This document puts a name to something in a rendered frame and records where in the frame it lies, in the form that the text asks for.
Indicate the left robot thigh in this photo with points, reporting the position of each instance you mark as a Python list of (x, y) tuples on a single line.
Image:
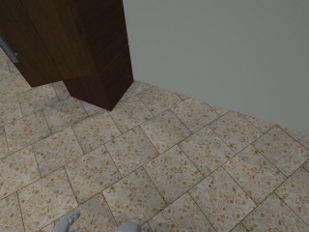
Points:
[(129, 226)]

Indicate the handle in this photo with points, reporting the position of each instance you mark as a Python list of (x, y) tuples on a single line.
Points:
[(8, 50)]

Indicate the cupboard door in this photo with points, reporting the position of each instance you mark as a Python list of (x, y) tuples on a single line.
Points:
[(46, 39)]

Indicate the robot left hand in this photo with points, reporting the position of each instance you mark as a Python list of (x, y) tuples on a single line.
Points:
[(67, 220)]

